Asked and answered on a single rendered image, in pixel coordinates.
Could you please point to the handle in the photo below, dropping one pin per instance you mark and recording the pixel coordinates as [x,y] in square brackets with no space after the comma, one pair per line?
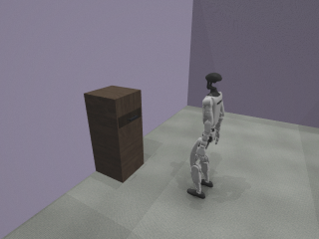
[135,117]

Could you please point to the robot right forearm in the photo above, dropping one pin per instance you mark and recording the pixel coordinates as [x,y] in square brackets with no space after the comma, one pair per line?
[218,125]

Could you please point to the right robot thigh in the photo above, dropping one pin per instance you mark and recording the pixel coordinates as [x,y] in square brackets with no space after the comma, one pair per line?
[206,157]

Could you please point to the right robot hand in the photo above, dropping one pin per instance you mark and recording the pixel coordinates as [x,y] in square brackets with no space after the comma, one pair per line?
[217,136]

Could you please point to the robot head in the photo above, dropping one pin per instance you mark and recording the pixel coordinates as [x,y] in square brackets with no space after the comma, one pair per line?
[213,78]

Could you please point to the drawer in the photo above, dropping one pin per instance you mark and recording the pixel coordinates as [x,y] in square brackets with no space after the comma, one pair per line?
[124,120]

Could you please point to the cabinet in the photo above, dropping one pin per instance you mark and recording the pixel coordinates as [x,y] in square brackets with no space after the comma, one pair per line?
[118,152]

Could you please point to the right robot upper arm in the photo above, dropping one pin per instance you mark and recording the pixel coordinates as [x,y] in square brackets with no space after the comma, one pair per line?
[222,106]

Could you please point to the left robot hand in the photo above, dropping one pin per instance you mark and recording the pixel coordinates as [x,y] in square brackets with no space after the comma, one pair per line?
[200,151]

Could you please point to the left robot upper arm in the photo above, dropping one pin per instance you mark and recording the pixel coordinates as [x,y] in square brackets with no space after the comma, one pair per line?
[207,104]

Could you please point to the robot left forearm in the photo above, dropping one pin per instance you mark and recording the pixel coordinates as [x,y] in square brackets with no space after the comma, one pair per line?
[206,134]

